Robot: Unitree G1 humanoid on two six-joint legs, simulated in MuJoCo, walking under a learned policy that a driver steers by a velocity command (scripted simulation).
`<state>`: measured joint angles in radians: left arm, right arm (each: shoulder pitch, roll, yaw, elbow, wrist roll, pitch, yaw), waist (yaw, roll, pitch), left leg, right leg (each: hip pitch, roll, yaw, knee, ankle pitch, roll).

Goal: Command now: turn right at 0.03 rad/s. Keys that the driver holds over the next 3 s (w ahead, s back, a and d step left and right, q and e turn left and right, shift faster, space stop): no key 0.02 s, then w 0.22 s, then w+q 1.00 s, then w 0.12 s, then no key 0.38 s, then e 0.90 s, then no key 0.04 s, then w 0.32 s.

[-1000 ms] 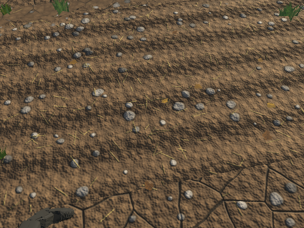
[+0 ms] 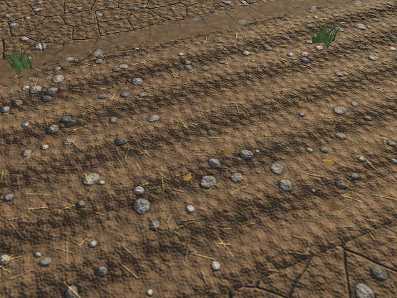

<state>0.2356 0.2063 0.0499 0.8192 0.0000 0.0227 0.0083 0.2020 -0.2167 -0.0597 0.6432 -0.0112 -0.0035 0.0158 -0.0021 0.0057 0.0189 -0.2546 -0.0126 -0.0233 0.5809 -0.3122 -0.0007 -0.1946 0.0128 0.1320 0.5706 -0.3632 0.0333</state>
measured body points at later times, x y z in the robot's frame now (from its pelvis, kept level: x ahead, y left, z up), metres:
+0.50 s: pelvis +0.11 -0.02 +0.00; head +0.13 -0.03 +0.45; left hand +0.07 +0.24 -0.12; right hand +0.27 -0.27 -0.10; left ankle +0.13 +0.13 -0.64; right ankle +0.00 -0.14 -0.73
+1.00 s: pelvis +0.35 +0.07 +0.01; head +0.37 +0.09 +0.46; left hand +0.44 +0.38 -0.07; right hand +0.52 -0.16 -0.09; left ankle +0.33 +0.12 -0.73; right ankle +0.55 -0.07 -0.65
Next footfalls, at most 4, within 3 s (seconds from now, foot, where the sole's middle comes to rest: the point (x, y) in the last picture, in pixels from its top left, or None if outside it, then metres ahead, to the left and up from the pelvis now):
0.72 left None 0.37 0.13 -0.77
1.22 right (194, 252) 0.68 0.05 -0.77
1.64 left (108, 246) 0.71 0.37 -0.77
2.04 right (173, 230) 0.77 0.13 -0.77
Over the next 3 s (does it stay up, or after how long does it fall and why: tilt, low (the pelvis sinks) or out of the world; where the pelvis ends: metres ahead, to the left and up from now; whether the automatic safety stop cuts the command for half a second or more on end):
stays up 0.71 0.19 0.01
